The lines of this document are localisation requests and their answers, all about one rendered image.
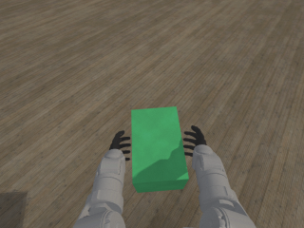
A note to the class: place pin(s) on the carton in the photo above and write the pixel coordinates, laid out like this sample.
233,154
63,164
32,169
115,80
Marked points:
158,159

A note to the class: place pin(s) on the robot left hand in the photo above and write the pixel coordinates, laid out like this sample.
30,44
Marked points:
116,143

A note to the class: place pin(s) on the robot right forearm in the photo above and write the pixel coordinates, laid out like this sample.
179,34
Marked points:
214,187

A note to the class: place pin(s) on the robot left forearm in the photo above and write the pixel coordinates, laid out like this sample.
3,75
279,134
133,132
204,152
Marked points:
107,190

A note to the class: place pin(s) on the robot right hand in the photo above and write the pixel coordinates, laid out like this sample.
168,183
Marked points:
199,139

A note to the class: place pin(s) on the left robot upper arm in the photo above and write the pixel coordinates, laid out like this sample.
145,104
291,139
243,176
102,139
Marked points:
106,219

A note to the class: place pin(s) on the right robot upper arm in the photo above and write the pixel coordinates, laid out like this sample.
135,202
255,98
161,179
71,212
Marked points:
218,217

